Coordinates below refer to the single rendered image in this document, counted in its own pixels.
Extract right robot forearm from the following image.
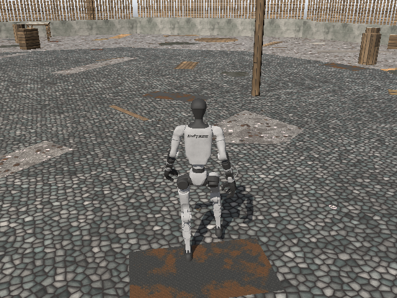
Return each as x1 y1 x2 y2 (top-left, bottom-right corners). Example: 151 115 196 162
221 151 234 183

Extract left robot hand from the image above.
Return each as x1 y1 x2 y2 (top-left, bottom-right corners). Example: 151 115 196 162
164 169 178 181

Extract left robot forearm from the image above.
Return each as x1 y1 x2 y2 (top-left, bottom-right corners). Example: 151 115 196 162
165 148 176 171

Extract left robot upper arm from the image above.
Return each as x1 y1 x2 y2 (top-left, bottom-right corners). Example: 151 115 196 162
169 125 186 158

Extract robot torso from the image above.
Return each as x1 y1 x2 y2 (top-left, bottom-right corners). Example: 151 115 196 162
184 123 213 186

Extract right robot foot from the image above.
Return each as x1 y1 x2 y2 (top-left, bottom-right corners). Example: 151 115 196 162
215 224 223 237

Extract right robot upper arm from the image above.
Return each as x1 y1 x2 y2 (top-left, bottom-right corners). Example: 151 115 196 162
212 125 227 161

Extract right robot hand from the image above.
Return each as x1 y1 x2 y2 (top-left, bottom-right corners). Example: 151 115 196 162
222 181 236 198

